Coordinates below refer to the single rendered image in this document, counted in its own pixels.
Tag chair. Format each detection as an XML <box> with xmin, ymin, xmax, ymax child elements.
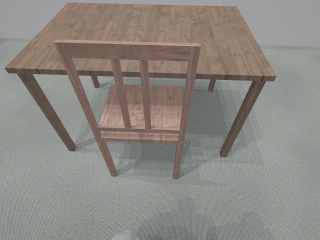
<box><xmin>53</xmin><ymin>39</ymin><xmax>201</xmax><ymax>179</ymax></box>

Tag table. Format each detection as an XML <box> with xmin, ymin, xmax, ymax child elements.
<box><xmin>5</xmin><ymin>2</ymin><xmax>277</xmax><ymax>158</ymax></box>

